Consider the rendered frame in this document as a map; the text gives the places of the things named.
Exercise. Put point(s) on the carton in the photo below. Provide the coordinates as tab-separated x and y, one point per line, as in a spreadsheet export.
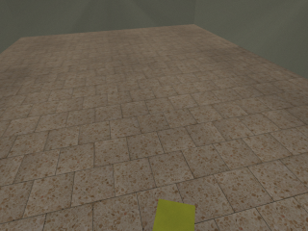
174	216

